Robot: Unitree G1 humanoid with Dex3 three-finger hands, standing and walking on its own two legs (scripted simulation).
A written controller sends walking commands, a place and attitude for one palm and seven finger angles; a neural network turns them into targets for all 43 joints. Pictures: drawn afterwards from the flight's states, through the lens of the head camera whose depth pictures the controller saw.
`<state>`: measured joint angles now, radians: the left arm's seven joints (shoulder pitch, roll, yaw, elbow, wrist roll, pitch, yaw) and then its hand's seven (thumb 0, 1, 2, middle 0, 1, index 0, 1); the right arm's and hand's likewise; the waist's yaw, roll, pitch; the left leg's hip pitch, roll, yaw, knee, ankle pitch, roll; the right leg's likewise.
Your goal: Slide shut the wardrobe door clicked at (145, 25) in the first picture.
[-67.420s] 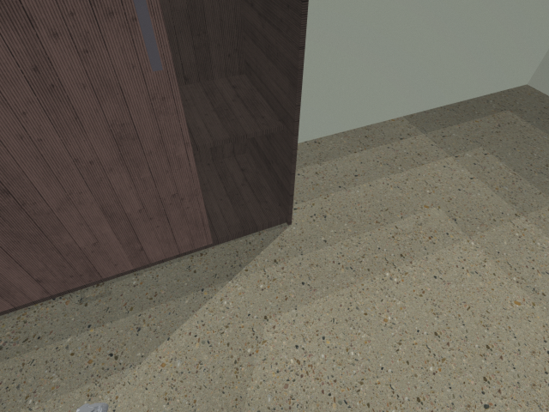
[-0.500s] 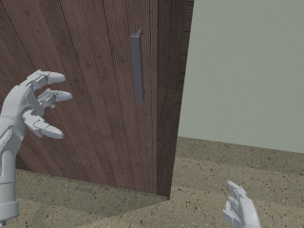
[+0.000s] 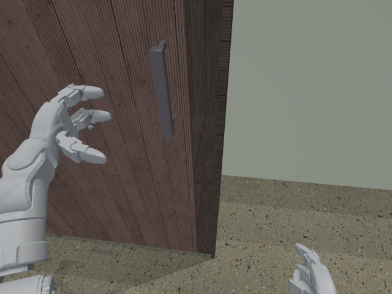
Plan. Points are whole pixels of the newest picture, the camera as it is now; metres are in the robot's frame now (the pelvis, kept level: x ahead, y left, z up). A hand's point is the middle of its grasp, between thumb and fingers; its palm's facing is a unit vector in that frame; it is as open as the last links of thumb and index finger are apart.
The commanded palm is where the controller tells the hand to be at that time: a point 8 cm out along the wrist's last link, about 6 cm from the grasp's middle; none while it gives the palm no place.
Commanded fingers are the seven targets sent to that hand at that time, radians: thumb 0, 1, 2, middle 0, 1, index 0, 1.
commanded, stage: move the hooked fingers beside the handle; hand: left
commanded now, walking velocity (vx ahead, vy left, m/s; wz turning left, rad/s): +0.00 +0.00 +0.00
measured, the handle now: (165, 92) +0.48 +0.12 +0.20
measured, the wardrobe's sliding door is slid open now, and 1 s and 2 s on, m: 0.07 0.07 0.07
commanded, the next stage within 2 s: feel for the door with the fingertips in 1.68 s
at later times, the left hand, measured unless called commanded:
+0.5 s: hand (117, 110) +0.39 +0.19 +0.22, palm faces +0.00 -1.00 -0.02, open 14.0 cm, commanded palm +0.37 +0.25 +0.22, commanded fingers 0.00 -0.50 0.30 -0.30 -1.20 -0.30 -1.20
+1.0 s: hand (135, 99) +0.43 +0.17 +0.22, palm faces -0.02 -1.00 -0.01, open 14.0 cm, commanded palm +0.40 +0.23 +0.21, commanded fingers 0.00 -0.50 0.30 -0.30 -1.20 -0.30 -1.20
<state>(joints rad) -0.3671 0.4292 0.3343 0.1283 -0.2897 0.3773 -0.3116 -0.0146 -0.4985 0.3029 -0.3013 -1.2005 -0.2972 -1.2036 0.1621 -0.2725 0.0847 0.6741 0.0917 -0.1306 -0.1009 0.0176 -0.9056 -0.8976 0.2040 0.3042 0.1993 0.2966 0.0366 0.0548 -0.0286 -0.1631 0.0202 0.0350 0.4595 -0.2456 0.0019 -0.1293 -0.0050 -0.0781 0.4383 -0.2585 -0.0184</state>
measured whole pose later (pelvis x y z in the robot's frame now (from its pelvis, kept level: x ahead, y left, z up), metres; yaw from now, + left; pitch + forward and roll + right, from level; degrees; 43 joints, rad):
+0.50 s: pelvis +0.01 -0.01 +0.00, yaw -1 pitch -1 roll +0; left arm -0.56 0.42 0.30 0.38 -0.25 0.32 -0.26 -0.01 -0.50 0.30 -0.30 -1.20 -0.30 -1.20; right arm 0.20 -0.28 0.06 0.69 0.09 -0.11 -0.10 0.02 -0.91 -0.90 0.20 0.30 0.20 0.30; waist 0.00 0.05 -0.04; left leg -0.19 0.03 0.04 0.46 -0.25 -0.01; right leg -0.16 0.01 -0.07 0.44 -0.26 -0.03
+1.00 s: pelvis +0.01 +0.00 +0.00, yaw -1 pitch +1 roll +0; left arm -0.70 0.38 0.27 0.54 -0.20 0.26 -0.19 -0.01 -0.50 0.30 -0.30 -1.20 -0.30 -1.20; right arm 0.26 -0.27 0.05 0.70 0.08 -0.10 -0.09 0.02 -0.91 -0.90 0.20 0.30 0.20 0.30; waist -0.03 0.05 -0.04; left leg -0.22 0.03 0.05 0.46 -0.25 0.00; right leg -0.19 0.01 -0.06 0.42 -0.25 -0.02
